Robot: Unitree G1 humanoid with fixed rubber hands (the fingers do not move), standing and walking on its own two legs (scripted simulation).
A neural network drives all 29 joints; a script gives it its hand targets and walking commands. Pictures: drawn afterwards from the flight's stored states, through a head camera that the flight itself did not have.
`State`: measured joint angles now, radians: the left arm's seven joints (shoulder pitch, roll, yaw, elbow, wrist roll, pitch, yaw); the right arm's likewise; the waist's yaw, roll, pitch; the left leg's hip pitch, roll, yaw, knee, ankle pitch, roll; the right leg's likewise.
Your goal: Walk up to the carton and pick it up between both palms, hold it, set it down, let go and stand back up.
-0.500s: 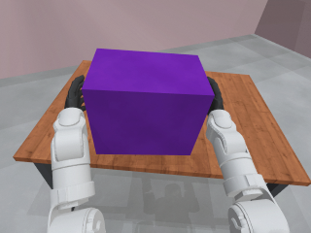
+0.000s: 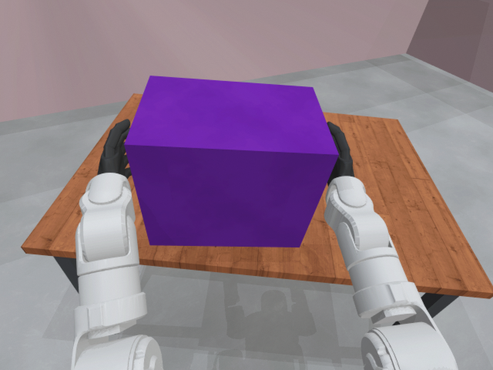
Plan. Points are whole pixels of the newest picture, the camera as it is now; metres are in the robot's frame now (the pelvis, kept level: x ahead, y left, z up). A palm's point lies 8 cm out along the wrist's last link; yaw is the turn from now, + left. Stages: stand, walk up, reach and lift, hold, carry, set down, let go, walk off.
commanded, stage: hold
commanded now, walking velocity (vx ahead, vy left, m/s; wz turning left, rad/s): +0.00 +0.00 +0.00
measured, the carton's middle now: (230, 167) +0.38 +0.01 +0.16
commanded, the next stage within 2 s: none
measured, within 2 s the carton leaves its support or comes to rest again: neither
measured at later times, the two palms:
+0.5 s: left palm (115, 173) +0.36 +0.18 +0.17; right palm (338, 173) +0.35 -0.16 +0.17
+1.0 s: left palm (123, 178) +0.35 +0.16 +0.18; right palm (348, 181) +0.34 -0.17 +0.16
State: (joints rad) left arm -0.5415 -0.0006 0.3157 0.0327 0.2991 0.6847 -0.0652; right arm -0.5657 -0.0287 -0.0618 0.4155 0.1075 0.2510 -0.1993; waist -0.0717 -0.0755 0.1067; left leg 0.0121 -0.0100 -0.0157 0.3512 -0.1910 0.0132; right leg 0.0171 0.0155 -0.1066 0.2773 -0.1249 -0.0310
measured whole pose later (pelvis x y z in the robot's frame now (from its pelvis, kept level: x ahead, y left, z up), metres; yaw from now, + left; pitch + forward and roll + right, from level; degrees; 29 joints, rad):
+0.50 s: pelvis +0.00 +0.00 +0.00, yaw -1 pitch -10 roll -1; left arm -0.55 -0.01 0.32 0.04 0.31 0.70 -0.06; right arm -0.58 -0.04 -0.07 0.44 0.10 0.25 -0.18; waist -0.06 -0.07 0.11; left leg 0.02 -0.01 0.00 0.35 -0.19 0.02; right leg 0.01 0.01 -0.09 0.27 -0.12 -0.03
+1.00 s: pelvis +0.00 +0.00 +0.00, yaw +0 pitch -12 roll -1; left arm -0.49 -0.04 0.29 -0.04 0.33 0.74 -0.06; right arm -0.53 -0.04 -0.06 0.39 0.12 0.28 -0.17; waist -0.09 -0.06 0.11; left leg 0.05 -0.01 -0.01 0.34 -0.19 0.01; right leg 0.05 0.02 -0.10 0.27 -0.12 -0.03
